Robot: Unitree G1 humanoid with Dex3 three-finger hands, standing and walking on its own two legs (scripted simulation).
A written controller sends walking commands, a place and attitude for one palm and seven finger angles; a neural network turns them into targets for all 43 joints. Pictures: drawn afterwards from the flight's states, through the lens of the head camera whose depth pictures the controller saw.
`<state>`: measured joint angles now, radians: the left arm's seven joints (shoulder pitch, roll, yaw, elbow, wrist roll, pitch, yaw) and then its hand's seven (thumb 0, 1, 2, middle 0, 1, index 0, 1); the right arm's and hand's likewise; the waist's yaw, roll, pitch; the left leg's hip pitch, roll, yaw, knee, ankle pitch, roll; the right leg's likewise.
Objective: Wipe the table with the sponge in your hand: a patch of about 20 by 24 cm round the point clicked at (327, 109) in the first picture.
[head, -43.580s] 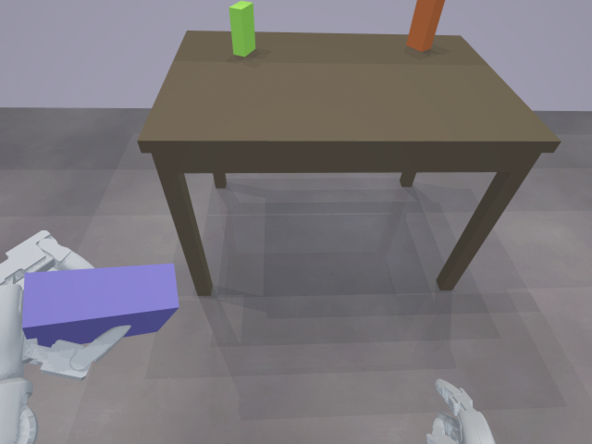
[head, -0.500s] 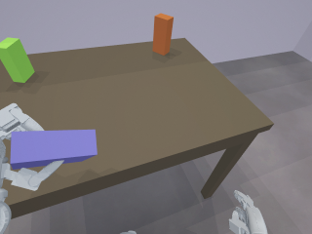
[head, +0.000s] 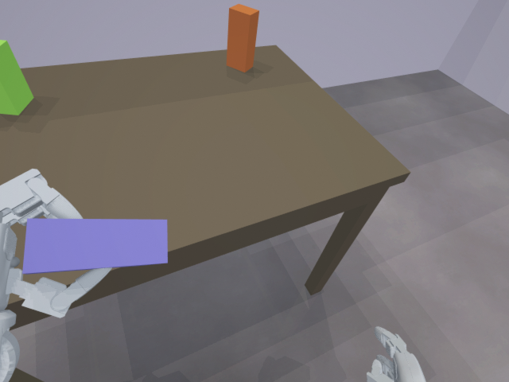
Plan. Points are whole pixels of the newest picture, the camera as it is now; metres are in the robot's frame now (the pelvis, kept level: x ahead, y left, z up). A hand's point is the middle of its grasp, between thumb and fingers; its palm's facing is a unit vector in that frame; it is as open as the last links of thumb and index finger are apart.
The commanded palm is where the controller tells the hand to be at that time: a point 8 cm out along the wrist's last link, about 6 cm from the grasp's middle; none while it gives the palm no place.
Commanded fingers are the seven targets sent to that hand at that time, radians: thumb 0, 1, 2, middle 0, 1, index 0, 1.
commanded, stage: step back with the hand held close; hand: left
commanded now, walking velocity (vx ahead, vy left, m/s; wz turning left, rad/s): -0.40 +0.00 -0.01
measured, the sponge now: (116, 246) +0.24 +0.18 +0.16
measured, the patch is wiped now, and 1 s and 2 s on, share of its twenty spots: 1.00 1.00 1.00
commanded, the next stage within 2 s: stop stepping back and stand still in 0.20 s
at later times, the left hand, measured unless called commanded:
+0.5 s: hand out of the picture +0.03 +0.20 +0.18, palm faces +0.38 -0.86 -0.35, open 8.9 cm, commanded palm -0.02 +0.25 +0.20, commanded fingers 0.00 0.10 1.30 -1.20 -1.60 -1.20 -1.60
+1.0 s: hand out of the picture -0.11 +0.19 +0.18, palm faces +0.42 -0.84 -0.34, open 8.9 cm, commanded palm -0.18 +0.24 +0.20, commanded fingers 0.00 0.10 1.30 -1.20 -1.60 -1.20 -1.60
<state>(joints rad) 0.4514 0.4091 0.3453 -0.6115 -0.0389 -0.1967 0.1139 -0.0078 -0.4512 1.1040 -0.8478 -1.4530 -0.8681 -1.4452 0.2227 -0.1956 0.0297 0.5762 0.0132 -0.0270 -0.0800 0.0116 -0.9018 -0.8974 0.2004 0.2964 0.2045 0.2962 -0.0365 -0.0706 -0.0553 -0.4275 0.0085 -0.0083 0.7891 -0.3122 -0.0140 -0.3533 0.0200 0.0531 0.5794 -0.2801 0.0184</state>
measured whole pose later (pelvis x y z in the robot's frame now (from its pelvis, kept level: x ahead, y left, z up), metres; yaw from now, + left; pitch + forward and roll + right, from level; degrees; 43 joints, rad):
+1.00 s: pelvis -0.32 -0.05 -0.03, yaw +3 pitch -3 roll -2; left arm 0.31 0.36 0.34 -0.41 -0.06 -0.13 0.08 -0.01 -0.45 1.10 -0.85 -1.46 -0.87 -1.45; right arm 0.29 -0.20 0.03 0.69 0.04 -0.08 -0.05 0.01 -0.90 -0.90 0.20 0.30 0.20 0.30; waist -0.02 0.08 -0.04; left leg -0.45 0.04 -0.06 1.15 -0.46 0.03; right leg -0.42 0.02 -0.11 0.77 -0.30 -0.04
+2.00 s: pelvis -0.35 -0.04 +0.00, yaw +0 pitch -1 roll -1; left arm 0.53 0.37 0.31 -0.59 -0.05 -0.12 0.15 -0.01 -0.45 1.10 -0.85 -1.45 -0.87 -1.45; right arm 0.22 -0.19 0.03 0.63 0.01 -0.07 -0.07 0.01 -0.90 -0.90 0.20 0.30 0.20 0.30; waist -0.01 -0.03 -0.02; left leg -0.28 0.00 0.01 0.61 -0.31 0.02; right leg -0.28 -0.02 -0.03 0.57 -0.27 0.01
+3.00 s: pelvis -0.36 -0.05 +0.01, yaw -1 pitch -1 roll -1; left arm 0.48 0.35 0.30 -0.46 -0.05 -0.11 0.16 -0.01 -0.45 1.10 -0.85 -1.46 -0.86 -1.45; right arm 0.20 -0.21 0.02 0.62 0.01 -0.05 -0.08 0.01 -0.90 -0.90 0.20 0.30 0.20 0.30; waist 0.01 0.02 -0.03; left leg -0.23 0.02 0.01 0.48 -0.23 0.01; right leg -0.22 0.00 -0.02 0.41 -0.17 0.01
